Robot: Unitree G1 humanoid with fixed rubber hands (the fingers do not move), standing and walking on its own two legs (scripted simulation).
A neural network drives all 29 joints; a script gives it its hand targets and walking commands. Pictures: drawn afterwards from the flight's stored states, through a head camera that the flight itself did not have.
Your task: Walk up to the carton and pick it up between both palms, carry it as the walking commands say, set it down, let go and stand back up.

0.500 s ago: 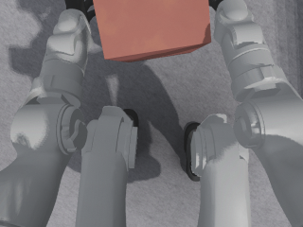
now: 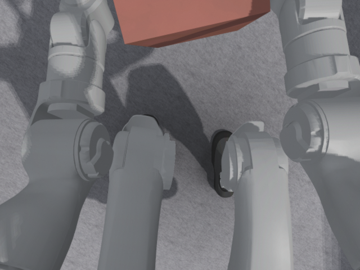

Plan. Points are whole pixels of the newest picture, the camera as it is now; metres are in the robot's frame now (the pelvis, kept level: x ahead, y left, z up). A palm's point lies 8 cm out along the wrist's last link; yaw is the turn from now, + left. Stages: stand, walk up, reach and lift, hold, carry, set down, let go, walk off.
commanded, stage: reach and lift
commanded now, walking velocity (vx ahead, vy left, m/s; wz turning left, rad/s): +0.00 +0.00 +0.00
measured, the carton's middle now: out of the picture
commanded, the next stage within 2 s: none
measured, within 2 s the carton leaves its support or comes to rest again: neither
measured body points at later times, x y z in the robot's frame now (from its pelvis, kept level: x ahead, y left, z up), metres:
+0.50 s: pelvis +0.00 -0.01 +0.04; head +0.36 +0.02 +0.29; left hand +0.53 +0.19 -0.12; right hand +0.58 -0.09 -0.10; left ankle +0.15 +0.13 -0.36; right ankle +0.12 -0.12 -0.36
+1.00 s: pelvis -0.01 +0.00 +0.08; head +0.34 +0.02 +0.35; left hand +0.51 +0.19 -0.05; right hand +0.56 -0.09 -0.04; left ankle +0.15 +0.13 -0.36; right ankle +0.12 -0.12 -0.36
